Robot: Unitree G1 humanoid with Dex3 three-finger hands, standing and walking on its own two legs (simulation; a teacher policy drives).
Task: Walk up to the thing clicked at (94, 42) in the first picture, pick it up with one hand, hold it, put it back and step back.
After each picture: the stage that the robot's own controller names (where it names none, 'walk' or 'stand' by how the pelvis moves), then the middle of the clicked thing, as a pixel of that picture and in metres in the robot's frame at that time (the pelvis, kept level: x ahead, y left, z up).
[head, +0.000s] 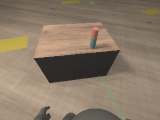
stand; (93, 39) +0.83 -0.02 -0.02
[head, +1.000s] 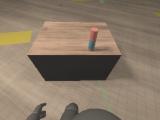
walk; (92, 40) +0.75 +0.02 +0.00
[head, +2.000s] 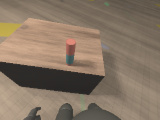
walk; (70, 53) +0.49 +0.18 +0.01
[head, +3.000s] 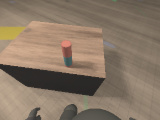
stand; (67, 55) +0.47 +0.20 +0.01
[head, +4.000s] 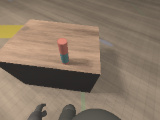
stand; (64, 52) +0.50 +0.23 +0.00
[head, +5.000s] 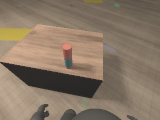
stand; (68, 57) +0.49 +0.20 -0.02
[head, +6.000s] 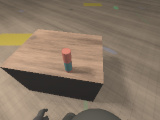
stand; (67, 61) +0.47 +0.20 -0.02
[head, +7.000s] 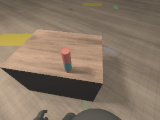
stand; (67, 61) +0.47 +0.21 -0.02
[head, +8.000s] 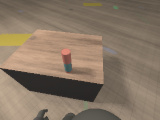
stand; (67, 62) +0.46 +0.20 -0.02
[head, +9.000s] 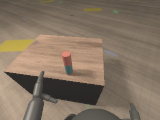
rise first; (68, 64) +0.45 +0.22 -0.02
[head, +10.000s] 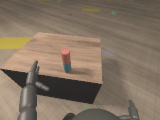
go down; (66, 62) +0.48 +0.21 -0.01
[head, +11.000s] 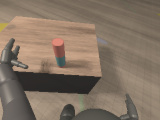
go down; (60, 55) +0.46 +0.21 +0.04
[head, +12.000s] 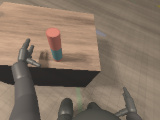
close in; (56, 47) +0.47 +0.21 +0.06
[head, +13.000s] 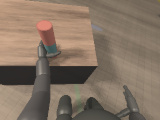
close; (49, 43) +0.49 +0.22 +0.08
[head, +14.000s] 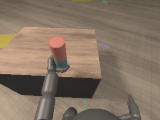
lift; (60, 58) +0.36 +0.17 +0.17
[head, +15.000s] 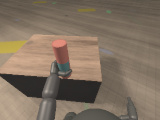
hold; (63, 61) +0.33 +0.17 +0.17
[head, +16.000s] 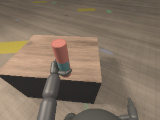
hold; (63, 61) +0.33 +0.17 +0.18
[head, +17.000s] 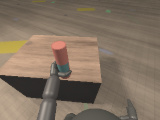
hold; (62, 62) +0.33 +0.17 +0.16
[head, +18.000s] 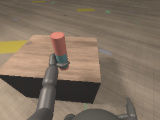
crouch; (61, 53) +0.38 +0.19 +0.18
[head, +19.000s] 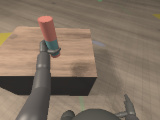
lower; (51, 40) +0.47 +0.23 +0.19
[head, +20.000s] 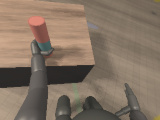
lower; (43, 40) +0.50 +0.23 +0.09
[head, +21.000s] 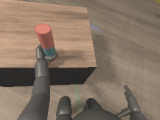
lower; (48, 46) +0.47 +0.22 +0.08
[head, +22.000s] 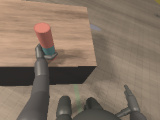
lower; (47, 45) +0.47 +0.22 +0.08
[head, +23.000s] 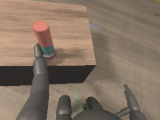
lower; (46, 44) +0.48 +0.22 +0.08
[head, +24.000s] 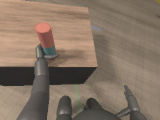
open; (48, 45) +0.47 +0.22 +0.08
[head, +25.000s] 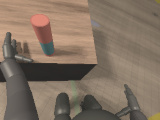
rise; (46, 40) +0.48 +0.22 +0.09
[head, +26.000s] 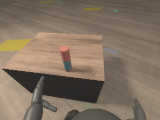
sink last; (66, 60) +0.47 +0.23 +0.03
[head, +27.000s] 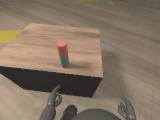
stand; (63, 56) +0.47 +0.22 +0.04
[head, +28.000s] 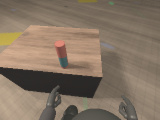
stand; (62, 56) +0.47 +0.23 +0.05
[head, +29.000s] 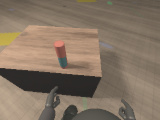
stand; (61, 56) +0.47 +0.23 +0.04
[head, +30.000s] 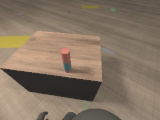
stand; (66, 61) +0.48 +0.21 -0.02
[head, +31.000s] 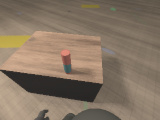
stand; (67, 63) +0.46 +0.21 -0.02
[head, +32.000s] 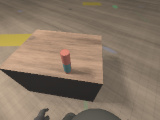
stand; (66, 63) +0.45 +0.21 -0.02
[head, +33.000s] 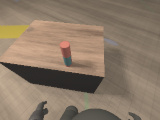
walk; (66, 55) +0.48 +0.20 -0.01
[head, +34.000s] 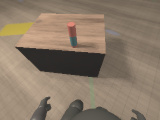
walk; (72, 36) +0.70 +0.21 +0.00
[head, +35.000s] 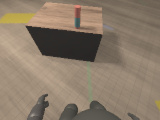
walk; (77, 18) +1.03 +0.20 +0.00
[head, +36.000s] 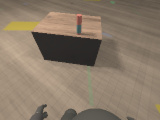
stand; (78, 25) +1.07 +0.20 -0.01
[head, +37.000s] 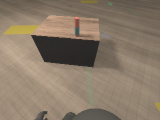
stand; (77, 27) +1.08 +0.21 -0.02
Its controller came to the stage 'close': yes
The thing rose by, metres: 0.20
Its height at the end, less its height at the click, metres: +0.00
